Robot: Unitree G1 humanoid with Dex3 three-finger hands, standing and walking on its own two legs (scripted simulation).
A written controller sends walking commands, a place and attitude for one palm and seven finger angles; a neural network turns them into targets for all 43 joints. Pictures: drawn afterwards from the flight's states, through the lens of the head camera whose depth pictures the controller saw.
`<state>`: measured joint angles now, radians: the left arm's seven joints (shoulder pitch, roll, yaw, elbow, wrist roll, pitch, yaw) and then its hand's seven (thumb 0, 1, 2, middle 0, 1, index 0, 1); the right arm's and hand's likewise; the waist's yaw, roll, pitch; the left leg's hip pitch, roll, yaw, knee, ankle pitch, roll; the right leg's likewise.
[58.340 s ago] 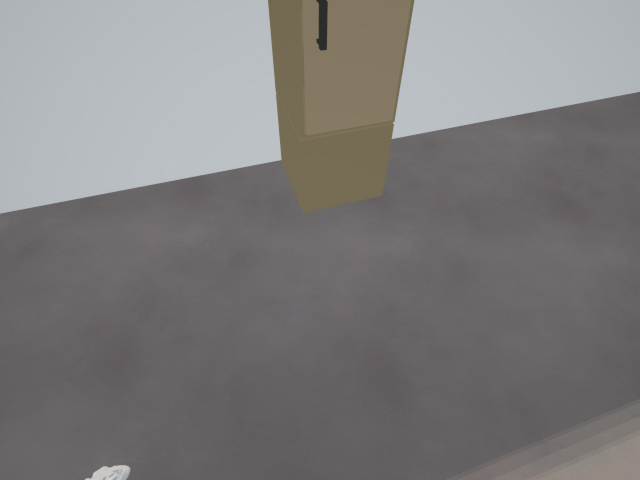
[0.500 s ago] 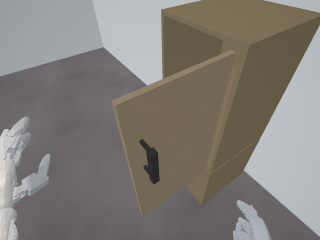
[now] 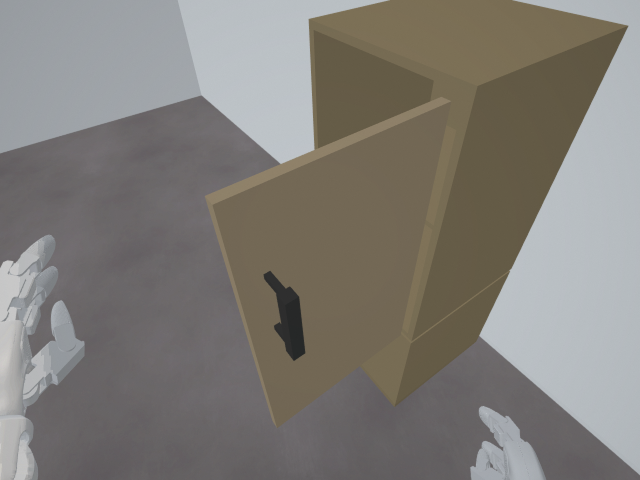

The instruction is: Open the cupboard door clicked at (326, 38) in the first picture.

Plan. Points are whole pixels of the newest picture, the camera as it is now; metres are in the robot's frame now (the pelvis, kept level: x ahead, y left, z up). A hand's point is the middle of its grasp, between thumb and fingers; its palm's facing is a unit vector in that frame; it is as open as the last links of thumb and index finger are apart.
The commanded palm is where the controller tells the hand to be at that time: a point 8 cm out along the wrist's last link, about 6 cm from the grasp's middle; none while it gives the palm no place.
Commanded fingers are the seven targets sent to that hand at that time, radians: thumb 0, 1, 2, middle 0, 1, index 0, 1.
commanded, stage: step back with the hand held close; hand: left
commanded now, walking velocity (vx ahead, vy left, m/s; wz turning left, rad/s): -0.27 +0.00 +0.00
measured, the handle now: (283, 316) +0.31 +0.10 +0.04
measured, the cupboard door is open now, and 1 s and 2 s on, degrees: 92 92 92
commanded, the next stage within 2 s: stop stepping back and stand still in 1.30 s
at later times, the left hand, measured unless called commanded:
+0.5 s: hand (41, 374) +0.16 +0.28 +0.15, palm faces +0.36 -0.78 -0.51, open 7.4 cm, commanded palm +0.10 +0.32 +0.17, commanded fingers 0.00 0.90 0.90 -0.20 -0.30 -0.20 -0.30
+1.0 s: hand out of the picture +0.09 +0.30 +0.16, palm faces +0.46 -0.76 -0.47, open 7.4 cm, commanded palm +0.03 +0.33 +0.17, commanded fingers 0.00 0.90 0.90 -0.20 -0.30 -0.20 -0.30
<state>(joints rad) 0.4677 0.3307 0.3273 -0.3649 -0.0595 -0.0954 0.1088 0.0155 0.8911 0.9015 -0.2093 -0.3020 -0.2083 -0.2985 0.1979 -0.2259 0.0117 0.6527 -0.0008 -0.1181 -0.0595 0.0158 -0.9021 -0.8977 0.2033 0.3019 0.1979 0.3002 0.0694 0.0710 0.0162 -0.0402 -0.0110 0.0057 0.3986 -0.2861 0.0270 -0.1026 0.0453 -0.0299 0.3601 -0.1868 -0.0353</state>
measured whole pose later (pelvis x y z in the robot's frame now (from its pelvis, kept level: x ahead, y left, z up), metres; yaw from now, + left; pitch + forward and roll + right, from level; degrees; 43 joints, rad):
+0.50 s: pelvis -0.05 +0.03 -0.01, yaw -2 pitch +0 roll +0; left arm 0.57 0.43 0.42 -0.49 -0.02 -0.17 0.14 0.01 0.89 0.90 -0.21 -0.30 -0.21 -0.30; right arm 0.20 -0.23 -0.02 0.54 0.01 -0.01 -0.07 0.01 -0.90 -0.90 0.20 0.30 0.20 0.30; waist -0.01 -0.01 0.02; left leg -0.26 -0.05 0.06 0.52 -0.26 0.07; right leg -0.33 0.01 0.01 0.48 -0.15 0.00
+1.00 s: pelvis -0.12 +0.03 -0.01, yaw -1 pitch +1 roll -3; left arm 0.54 0.41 0.47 -0.50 -0.01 -0.24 0.16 0.01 0.89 0.90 -0.21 -0.30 -0.21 -0.30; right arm 0.25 -0.19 -0.01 0.62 -0.02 -0.11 -0.06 0.02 -0.90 -0.90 0.21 0.30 0.20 0.30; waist 0.00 0.01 -0.01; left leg -0.42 0.00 0.04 0.58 -0.19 0.07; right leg -0.34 0.06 0.01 0.80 -0.42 0.01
